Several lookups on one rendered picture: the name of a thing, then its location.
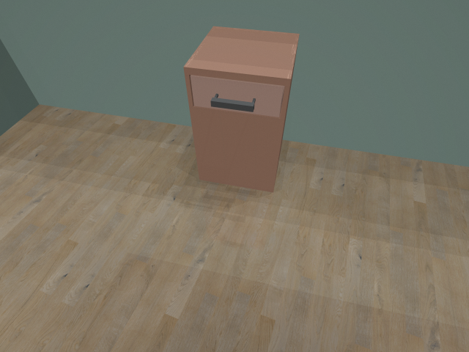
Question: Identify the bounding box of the cabinet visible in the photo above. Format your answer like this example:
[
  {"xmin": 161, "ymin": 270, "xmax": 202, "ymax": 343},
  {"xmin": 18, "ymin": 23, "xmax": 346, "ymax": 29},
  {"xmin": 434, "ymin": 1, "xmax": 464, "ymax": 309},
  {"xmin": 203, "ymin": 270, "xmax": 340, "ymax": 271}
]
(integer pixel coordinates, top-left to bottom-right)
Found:
[{"xmin": 184, "ymin": 26, "xmax": 299, "ymax": 192}]

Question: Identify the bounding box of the drawer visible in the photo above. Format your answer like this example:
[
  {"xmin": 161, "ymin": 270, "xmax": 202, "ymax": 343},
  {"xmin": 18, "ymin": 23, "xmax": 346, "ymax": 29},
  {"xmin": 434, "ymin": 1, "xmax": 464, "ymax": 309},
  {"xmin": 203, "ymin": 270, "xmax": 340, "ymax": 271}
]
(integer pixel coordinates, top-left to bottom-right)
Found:
[{"xmin": 191, "ymin": 75, "xmax": 285, "ymax": 117}]

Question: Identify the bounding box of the handle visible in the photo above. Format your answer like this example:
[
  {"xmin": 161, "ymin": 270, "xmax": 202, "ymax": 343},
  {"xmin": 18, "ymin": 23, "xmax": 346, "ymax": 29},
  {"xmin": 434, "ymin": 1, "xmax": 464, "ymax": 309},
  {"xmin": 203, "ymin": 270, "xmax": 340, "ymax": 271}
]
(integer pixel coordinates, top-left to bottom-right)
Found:
[{"xmin": 210, "ymin": 94, "xmax": 256, "ymax": 112}]

